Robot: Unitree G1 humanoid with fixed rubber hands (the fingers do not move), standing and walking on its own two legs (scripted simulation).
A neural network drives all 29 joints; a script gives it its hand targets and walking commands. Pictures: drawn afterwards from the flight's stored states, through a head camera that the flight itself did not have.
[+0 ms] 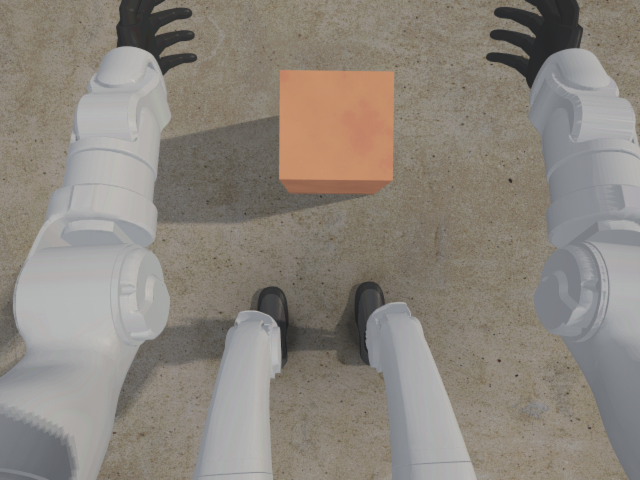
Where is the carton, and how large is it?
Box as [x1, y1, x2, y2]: [279, 70, 393, 193]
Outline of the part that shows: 280,70 279,179 290,193 374,193 392,180 393,71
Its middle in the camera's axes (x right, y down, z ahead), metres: +0.03 -0.21 +0.84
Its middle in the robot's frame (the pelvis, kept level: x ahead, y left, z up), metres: +0.56 -0.04 -0.53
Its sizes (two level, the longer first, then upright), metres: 0.210 0.200 0.250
